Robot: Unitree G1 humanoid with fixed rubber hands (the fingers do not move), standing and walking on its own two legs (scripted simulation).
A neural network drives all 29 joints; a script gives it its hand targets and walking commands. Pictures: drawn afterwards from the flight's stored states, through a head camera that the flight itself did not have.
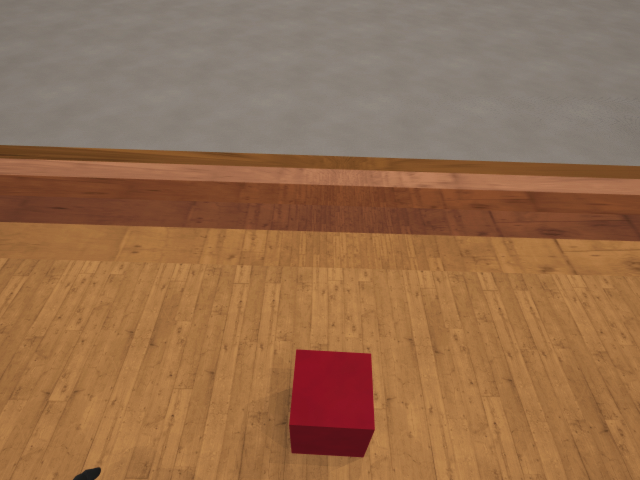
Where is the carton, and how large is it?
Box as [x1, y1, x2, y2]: [289, 349, 374, 456]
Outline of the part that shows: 296,349 289,422 292,452 363,456 374,429 370,354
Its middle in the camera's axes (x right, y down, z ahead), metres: +0.03 +0.47 +1.11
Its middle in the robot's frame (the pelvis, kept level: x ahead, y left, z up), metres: +0.47 -0.03 -0.66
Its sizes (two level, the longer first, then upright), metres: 0.210 0.200 0.250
